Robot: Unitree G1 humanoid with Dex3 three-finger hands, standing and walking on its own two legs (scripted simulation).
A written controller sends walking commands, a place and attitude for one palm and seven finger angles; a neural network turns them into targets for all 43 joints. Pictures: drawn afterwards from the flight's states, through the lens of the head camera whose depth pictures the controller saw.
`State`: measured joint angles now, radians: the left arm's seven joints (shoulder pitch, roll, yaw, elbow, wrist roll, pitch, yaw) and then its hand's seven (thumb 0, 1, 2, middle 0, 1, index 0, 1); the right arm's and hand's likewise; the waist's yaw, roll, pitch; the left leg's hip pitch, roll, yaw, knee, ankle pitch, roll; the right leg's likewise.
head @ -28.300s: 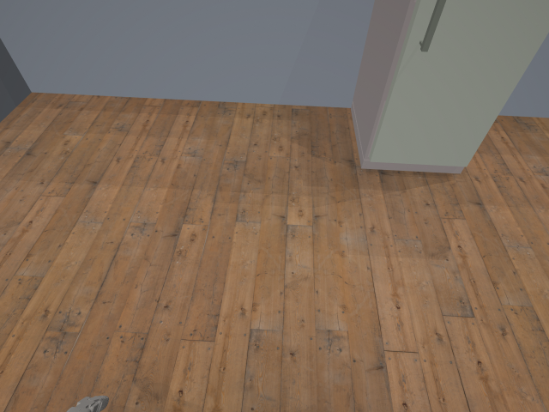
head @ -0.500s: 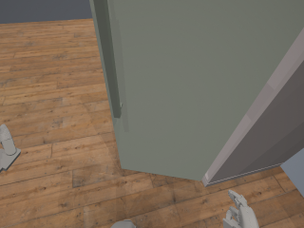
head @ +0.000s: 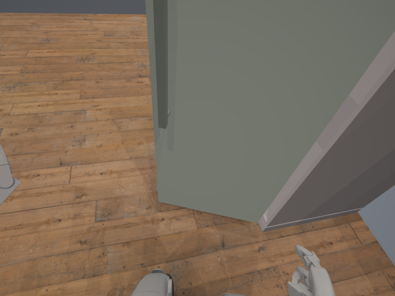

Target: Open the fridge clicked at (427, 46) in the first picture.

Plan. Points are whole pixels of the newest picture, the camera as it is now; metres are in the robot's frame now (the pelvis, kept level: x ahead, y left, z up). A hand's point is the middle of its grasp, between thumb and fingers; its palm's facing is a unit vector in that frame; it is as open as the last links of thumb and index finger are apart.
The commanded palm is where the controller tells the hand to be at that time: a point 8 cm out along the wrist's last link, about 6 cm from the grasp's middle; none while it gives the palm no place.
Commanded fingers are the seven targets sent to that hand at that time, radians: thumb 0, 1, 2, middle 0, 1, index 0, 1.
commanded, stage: step back with the hand held close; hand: left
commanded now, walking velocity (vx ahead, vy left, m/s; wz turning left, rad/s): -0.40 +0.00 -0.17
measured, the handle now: (164, 50) +0.59 +0.11 +0.19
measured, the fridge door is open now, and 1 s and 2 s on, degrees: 67 67 67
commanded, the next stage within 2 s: stop stepping back and stand still in 0.28 s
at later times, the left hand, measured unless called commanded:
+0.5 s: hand out of the picture +0.10 +0.27 +0.21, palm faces +0.35 -0.87 -0.35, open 7.4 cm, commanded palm +0.05 +0.32 +0.21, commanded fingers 0.00 0.90 0.90 -0.20 -0.30 -0.20 -0.30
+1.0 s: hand out of the picture +0.06 +0.28 +0.20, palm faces +0.33 -0.86 -0.38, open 7.4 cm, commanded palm +0.01 +0.32 +0.21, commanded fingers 0.00 0.90 0.90 -0.20 -0.30 -0.20 -0.30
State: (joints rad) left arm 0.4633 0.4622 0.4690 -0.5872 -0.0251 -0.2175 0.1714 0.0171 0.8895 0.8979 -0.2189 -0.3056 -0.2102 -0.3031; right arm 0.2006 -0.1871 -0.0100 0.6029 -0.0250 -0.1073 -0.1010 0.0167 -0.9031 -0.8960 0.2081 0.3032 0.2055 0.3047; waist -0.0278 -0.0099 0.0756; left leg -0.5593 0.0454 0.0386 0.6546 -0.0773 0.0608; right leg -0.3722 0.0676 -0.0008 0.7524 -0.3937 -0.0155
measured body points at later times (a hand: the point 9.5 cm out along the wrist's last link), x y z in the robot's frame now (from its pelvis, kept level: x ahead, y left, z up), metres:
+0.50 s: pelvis -0.13 +0.03 +0.03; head -0.11 +0.08 +0.48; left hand +0.08 +0.32 +0.23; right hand +0.06 -0.18 -0.02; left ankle +0.01 +0.13 -0.70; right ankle -0.24 -0.06 -0.68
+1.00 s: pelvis -0.17 +0.05 +0.02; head -0.20 +0.07 +0.47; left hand +0.04 +0.32 +0.22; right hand -0.11 -0.23 -0.07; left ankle -0.06 +0.13 -0.71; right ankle -0.26 -0.06 -0.71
